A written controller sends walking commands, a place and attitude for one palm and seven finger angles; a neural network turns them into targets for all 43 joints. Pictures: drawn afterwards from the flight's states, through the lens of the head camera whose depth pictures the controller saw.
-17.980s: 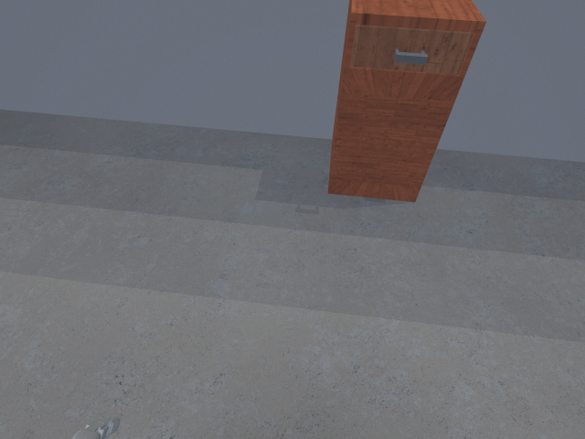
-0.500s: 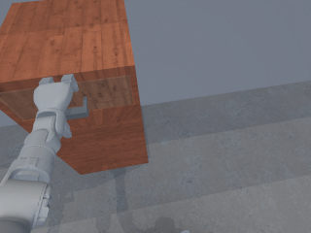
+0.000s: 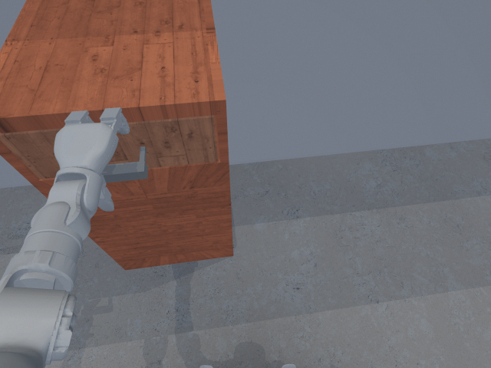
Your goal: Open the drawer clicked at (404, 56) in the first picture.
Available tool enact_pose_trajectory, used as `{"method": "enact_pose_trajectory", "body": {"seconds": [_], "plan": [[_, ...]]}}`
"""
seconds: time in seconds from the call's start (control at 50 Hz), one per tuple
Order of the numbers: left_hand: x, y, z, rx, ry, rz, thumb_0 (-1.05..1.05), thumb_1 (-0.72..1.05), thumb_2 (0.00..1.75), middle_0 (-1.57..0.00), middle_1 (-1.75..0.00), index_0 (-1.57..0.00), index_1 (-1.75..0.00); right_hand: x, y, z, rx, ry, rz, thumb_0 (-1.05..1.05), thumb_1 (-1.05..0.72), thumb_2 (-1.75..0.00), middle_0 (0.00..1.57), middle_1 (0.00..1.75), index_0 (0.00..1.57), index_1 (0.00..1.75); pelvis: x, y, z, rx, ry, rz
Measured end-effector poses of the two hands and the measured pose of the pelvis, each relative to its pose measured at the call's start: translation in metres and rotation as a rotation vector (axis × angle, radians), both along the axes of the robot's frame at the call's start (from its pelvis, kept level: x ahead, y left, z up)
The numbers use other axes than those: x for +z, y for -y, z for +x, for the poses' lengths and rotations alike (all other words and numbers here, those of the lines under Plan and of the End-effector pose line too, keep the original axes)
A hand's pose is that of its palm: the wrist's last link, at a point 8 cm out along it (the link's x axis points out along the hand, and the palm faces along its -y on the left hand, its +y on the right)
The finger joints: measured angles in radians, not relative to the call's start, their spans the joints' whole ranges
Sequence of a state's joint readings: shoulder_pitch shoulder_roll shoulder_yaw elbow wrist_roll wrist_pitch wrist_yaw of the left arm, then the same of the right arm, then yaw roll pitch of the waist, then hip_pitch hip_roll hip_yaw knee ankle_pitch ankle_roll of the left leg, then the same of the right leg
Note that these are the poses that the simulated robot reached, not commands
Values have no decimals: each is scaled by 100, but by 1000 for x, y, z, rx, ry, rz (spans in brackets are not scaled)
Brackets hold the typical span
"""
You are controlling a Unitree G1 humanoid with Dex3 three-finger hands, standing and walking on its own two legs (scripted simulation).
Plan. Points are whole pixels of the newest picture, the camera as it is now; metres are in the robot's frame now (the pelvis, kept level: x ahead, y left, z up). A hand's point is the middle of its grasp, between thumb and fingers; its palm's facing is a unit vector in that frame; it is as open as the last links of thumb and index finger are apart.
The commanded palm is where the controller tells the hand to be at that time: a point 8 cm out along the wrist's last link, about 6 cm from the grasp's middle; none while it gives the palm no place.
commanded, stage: move the hooked fingers above the handle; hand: left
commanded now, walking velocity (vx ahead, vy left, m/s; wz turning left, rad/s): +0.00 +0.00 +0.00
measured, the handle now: (119, 163) +0.49 +0.25 -0.02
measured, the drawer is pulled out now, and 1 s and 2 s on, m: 0.00 0.00 0.00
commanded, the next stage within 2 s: lower the fingers behind the handle in 0.68 s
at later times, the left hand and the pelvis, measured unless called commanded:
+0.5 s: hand (98, 174) +0.42 +0.25 +0.04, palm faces +0.03 -0.04 -1.00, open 13.8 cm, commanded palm +0.40 +0.27 +0.11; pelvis +0.00 +0.00 +0.00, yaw +0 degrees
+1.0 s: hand (98, 174) +0.43 +0.26 +0.03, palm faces +0.06 -0.04 -1.00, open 13.8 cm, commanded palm +0.40 +0.26 +0.09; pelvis +0.00 +0.00 +0.00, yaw -1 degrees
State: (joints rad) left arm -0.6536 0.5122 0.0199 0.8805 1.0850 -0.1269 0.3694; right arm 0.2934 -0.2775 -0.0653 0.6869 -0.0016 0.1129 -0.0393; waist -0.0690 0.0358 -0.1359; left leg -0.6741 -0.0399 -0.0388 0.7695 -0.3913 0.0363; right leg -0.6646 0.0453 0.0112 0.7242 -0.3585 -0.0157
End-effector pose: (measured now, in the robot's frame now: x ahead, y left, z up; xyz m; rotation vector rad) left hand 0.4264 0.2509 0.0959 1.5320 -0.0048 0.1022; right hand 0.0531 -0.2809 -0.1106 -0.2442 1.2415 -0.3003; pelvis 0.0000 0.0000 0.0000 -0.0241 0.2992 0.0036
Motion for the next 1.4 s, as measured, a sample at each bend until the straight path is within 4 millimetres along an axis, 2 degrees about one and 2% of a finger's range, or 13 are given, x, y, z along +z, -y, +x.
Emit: {"method": "enact_pose_trajectory", "body": {"seconds": [0.1, 0.28, 0.38, 0.48, 0.58, 0.7, 0.8, 0.9, 1.02, 1.14, 1.22, 1.32, 1.4], "plan": [[6, 2, 1, 77, -34, 25, 0, -48, 30, -39, -125, -35, -124, -7, -14, 4, -13, 11, 67, 0, -90, -90, 20, 29, 20, 30, 3, -2, 3, -21, 9, 4], [7, -27, -18, 150, -179, 37, 0, -49, 30, -34, -121, -33, -122, -2, -26, 9, -16, 38, 99, 0, -90, -90, 20, 29, 21, 30, 11, 2, 6, -17, 48, 8], [-1, -12, -30, 25, -165, 9, -1, -49, 30, -32, -120, -32, -121, 2, -17, 13, 16, 33, 57, 0, -90, -90, 20, 30, 21, 30, 9, 1, 5, 8, 56, 4], [-1, 0, -28, -28, -66, -5, 0, -49, 30, -32, -120, -32, -121, 2, -8, 18, 31, 40, 25, 0, -90, -90, 20, 29, 20, 30, 5, 1, 1, 9, 45, 4], [11, -17, -17, 88, 0, 34, 0, -49, 30, -32, -120, -32, -120, -1, -6, 18, 21, 49, 31, 0, -90, -90, 20, 29, 20, 30, 4, 2, -2, -2, 33, 6], [11, -38, -15, 217, -143, 54, 0, -48, 30, -31, -120, -32, -120, -1, -12, 10, -4, 38, 60, 0, -90, -90, 20, 29, 20, 30, 8, 2, 2, -11, 37, 6], [-4, -17, -21, 77, -232, -10, -1, -48, 30, -31, -120, -32, -120, 3, -14, 5, -3, 20, 43, 0, -90, -90, 20, 29, 20, 30, 10, 1, 5, -3, 53, 3], [-11, 5, -22, -68, -132, -36, 0, -49, 30, -32, -120, -32, -120, 2, -12, 4, -1, 16, 21, 0, -90, -90, 20, 29, 20, 30, 5, -1, 3, -4, 36, 2], [-13, -13, -19, 54, -7, 11, 0, -49, 30, -32, -120, -32, -120, -10, -14, 2, 8, 0, 48, 0, -90, -90, 20, 29, 20, 30, -3, -3, -2, -14, -4, 1], [-25, -31, -27, 196, -130, 48, 0, -48, 30, -31, -120, -32, -120, -13, -22, -1, -4, -6, 83, 0, -90, -90, 20, 29, 20, 30, 0, -4, -1, -10, 0, -1], [-31, -21, -26, 136, -192, 9, -1, -49, 30, -32, -120, -31, -120, -7, -22, -3, -1, -1, 56, 0, -90, -90, 20, 29, 20, 30, 1, -3, -1, 2, 15, -2], [-27, -2, -15, 2, -128, -2, 0, -49, 30, -32, -120, -31, -120, -4, -15, -6, 0, 2, 19, 0, -90, -90, 20, 29, 21, 30, -3, -3, -3, 4, 2, -6], [-34, 1, -11, 12, -90, -4, 0, -49, 30, -32, -120, -31, -120, -10, -12, -12, -7, -9, 25, 0, -90, -90, 20, 29, 20, 30, -8, -4, -5, -12, -22, -5]]}}
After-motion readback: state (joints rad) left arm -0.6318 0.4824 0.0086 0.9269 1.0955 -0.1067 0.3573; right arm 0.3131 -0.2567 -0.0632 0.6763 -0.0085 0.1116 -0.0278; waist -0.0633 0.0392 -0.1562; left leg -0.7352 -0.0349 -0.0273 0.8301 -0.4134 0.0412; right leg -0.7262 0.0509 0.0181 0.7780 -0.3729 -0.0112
